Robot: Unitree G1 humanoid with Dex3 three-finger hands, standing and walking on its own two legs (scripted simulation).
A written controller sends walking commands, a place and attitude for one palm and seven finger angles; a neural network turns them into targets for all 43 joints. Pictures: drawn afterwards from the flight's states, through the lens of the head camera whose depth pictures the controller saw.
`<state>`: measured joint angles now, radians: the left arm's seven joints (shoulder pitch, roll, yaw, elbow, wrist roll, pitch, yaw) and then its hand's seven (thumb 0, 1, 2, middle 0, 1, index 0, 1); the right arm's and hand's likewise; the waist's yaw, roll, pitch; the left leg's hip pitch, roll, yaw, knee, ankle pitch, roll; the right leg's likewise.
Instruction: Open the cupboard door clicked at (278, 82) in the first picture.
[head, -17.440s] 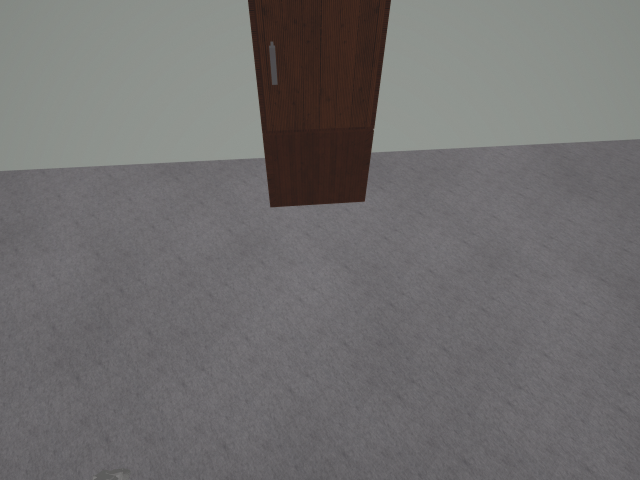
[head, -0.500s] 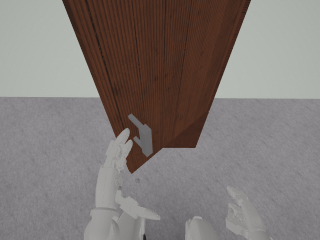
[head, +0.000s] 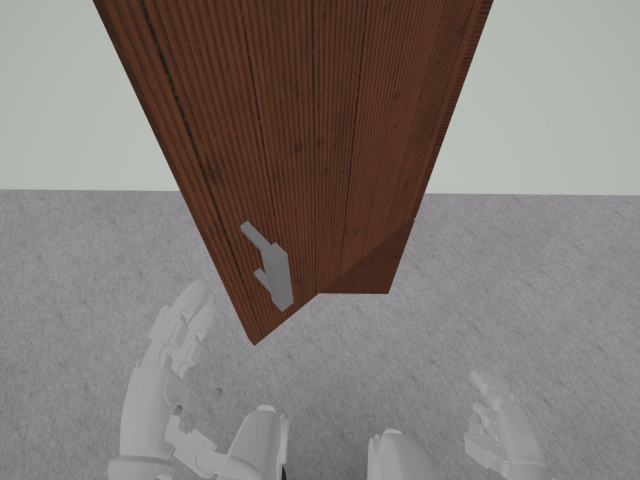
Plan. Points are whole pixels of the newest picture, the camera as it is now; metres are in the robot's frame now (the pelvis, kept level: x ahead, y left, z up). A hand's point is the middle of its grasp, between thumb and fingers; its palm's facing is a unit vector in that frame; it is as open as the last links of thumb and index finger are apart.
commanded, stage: draw the hand back to the body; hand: left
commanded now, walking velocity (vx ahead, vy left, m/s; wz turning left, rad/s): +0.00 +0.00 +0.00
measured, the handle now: (267, 268) +0.35 +0.09 +0.06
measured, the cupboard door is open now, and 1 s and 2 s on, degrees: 42 42 42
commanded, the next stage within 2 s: step back with the hand held close in 1.56 s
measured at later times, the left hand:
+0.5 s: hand (121, 375) +0.20 +0.17 +0.15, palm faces +0.04 -1.00 -0.05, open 16.1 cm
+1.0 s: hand out of the picture +0.23 +0.26 +0.25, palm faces +0.32 -0.86 -0.39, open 11.2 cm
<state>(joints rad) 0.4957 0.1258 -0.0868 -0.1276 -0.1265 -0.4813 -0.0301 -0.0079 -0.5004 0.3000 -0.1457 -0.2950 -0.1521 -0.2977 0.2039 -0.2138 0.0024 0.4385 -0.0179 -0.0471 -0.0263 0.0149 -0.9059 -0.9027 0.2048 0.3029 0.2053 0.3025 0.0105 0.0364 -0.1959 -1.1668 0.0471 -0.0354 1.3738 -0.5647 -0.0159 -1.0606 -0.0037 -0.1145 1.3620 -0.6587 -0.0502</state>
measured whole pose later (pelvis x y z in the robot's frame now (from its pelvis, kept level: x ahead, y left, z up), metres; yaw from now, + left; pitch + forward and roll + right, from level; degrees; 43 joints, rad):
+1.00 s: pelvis +0.04 +0.03 +0.12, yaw -1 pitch +0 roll -1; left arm 0.57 0.33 0.20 -0.44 -0.05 -0.01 0.14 0.00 0.29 0.64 -0.18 -0.30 -0.19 -0.30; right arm 0.26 -0.22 0.06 0.53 0.02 -0.08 -0.11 0.02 -0.90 -0.90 0.21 0.30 0.21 0.30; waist 0.05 0.06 -0.07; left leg -0.30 0.02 0.05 0.63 -0.34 0.03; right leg -0.21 -0.01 -0.04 0.58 -0.37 0.01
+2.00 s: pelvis +0.01 +0.03 +0.14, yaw -6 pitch -1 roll -1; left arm 0.54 0.40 0.37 -0.44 -0.05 -0.15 0.11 0.02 0.89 0.90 -0.21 -0.30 -0.21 -0.30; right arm 0.16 -0.24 -0.01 0.55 0.01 -0.01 -0.08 0.01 -0.90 -0.90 0.21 0.30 0.21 0.30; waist 0.01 0.03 0.03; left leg -0.23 0.04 0.13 0.43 -0.19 0.03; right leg -0.18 0.02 0.03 0.39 -0.20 0.01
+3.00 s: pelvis -0.21 +0.05 +0.12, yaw -6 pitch +1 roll -1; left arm 0.50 0.41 0.39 -0.54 -0.04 -0.24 0.16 0.02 0.89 0.90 -0.21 -0.30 -0.21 -0.30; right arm 0.16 -0.18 0.02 0.67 -0.01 -0.11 -0.04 0.01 -0.90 -0.90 0.21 0.30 0.21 0.30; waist 0.06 -0.02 0.00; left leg -0.57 0.03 0.06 0.74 -0.26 -0.02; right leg -0.11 0.03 0.05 0.54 -0.43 0.00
